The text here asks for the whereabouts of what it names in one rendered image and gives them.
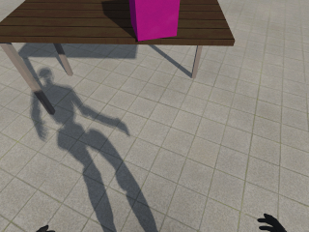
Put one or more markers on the right robot hand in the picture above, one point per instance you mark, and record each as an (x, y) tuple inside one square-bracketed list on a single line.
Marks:
[(275, 224)]

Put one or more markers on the table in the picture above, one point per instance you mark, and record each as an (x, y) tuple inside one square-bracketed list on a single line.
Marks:
[(200, 22)]

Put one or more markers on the carton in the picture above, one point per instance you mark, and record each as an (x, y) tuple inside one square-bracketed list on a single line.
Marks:
[(154, 19)]

